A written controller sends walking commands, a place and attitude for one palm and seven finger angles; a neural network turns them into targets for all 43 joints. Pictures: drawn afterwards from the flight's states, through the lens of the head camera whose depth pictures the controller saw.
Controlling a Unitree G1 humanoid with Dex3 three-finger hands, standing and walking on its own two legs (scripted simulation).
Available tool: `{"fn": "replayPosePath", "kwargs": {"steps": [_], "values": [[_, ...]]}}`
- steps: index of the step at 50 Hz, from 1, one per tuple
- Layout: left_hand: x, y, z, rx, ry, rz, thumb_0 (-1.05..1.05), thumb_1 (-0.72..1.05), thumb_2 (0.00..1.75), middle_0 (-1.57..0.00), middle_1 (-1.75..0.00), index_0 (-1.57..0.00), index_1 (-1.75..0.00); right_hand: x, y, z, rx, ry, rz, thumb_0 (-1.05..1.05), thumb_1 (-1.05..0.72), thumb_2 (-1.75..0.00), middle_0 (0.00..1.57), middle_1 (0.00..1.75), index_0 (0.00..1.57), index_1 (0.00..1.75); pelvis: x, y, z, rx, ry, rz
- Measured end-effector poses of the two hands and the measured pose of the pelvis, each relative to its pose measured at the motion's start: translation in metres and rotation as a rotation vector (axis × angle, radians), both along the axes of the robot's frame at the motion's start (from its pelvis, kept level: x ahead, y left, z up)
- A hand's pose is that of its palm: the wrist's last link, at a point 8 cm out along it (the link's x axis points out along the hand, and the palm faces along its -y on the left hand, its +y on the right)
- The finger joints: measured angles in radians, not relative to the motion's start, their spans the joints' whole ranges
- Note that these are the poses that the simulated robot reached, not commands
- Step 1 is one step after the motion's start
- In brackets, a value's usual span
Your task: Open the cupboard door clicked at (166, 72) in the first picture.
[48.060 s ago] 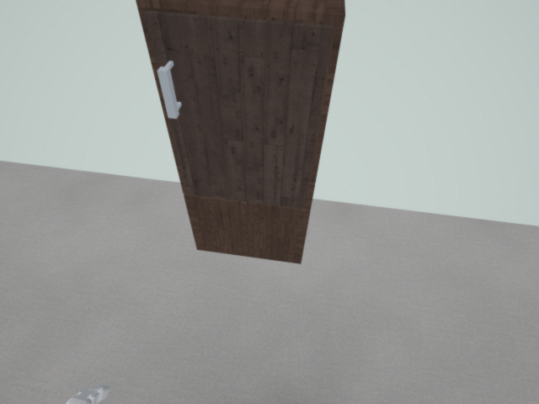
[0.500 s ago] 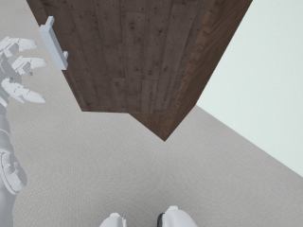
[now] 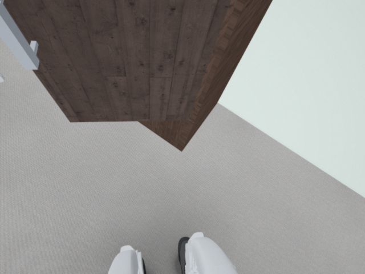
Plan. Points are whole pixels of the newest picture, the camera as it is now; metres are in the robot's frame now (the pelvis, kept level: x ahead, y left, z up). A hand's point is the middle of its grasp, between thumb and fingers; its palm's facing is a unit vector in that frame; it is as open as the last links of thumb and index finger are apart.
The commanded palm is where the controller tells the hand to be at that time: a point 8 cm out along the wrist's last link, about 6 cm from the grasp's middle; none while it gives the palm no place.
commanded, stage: move the hooked fingers beside the handle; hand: left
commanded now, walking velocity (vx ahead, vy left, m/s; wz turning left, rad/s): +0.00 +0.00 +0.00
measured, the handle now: (17, 31) +0.57 +0.25 +0.10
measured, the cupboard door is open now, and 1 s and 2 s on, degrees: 39 39 39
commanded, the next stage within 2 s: slide the fingers in behind the handle in 0.78 s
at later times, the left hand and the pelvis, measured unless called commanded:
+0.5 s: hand out of the picture +0.53 +0.31 +0.11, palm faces -0.03 -1.00 +0.00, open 14.0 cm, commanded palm +0.51 +0.34 +0.10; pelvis +0.02 +0.01 +0.00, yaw +0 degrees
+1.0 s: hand out of the picture +0.52 +0.29 +0.11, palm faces -0.03 -1.00 -0.01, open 14.0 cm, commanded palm +0.51 +0.33 +0.10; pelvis +0.00 +0.01 +0.00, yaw +0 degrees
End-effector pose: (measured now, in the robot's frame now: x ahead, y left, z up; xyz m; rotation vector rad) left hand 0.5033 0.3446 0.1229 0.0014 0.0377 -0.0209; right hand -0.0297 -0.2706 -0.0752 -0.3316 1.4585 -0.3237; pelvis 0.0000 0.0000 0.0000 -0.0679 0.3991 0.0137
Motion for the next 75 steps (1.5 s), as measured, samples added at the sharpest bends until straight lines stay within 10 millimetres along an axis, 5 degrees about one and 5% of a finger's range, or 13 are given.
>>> {"fn": "replayPosePath", "kwargs": {"steps": [16, 36, 61, 75], "values": [[0.010, 0.013, -0.019, -0.027, 0.009, -0.011, -0.01, -0.49, 0.30, -0.30, -1.20, -0.30, -1.20, 0.003, 0.022, 0.000, 0.029, 0.045, -0.021, 0.01, -0.91, -0.89, 0.21, 0.30, 0.21, 0.30, 0.012, 0.011, -0.002, -0.018, 0.032, -0.004], [-0.005, 0.010, -0.018, -0.018, 0.025, -0.003, -0.01, -0.50, 0.30, -0.30, -1.20, -0.30, -1.20, 0.029, 0.018, -0.002, 0.034, -0.033, 0.024, 0.00, -0.91, -0.89, 0.21, 0.30, 0.21, 0.30, 0.011, 0.011, 0.000, -0.018, -0.003, 0.008], [0.007, -0.010, -0.021, -0.010, 0.014, -0.012, -0.01, -0.49, 0.30, -0.30, -1.20, -0.30, -1.21, -0.010, 0.016, -0.004, 0.026, 0.030, -0.018, 0.01, -0.91, -0.90, 0.21, 0.30, 0.21, 0.30, -0.001, 0.005, -0.005, -0.017, 0.022, 0.000], [0.005, -0.031, -0.016, -0.008, 0.004, -0.042, -0.01, -0.50, 0.30, -0.30, -1.20, -0.30, -1.21, 0.007, 0.020, -0.004, 0.056, -0.008, -0.012, 0.01, -0.91, -0.90, 0.21, 0.30, 0.21, 0.30, 0.009, 0.008, 0.001, -0.013, -0.002, 0.002]]}}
